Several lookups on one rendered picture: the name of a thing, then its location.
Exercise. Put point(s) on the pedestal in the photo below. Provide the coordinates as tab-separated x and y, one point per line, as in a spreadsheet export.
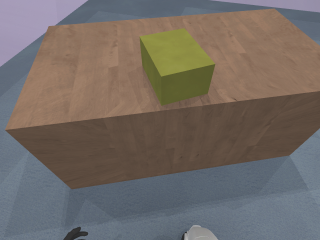
89	113

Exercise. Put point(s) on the carton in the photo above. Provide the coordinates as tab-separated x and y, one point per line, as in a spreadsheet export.
176	66

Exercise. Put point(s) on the robot left hand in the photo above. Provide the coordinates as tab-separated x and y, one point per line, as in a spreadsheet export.
75	233

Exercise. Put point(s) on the robot right thigh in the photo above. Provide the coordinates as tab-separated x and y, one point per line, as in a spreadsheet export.
199	233

